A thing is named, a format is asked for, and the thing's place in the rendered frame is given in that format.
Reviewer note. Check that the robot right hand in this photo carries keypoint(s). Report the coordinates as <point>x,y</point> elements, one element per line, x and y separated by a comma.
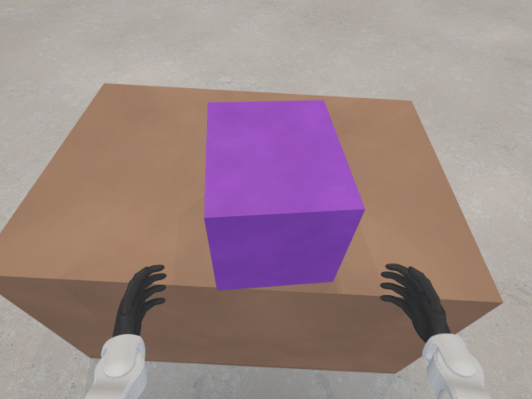
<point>421,302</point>

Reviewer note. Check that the carton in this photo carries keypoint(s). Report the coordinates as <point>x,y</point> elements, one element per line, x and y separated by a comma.
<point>280,202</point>

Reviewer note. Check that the robot left forearm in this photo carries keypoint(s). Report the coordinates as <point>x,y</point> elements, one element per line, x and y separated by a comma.
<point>121,372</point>

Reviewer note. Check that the robot left hand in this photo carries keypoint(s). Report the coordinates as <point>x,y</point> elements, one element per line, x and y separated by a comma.
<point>133,307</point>

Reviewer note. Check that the pedestal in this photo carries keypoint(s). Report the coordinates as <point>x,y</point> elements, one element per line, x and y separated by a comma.
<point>125,191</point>

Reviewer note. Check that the robot right forearm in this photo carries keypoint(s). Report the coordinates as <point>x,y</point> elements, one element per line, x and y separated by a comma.
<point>452,372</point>

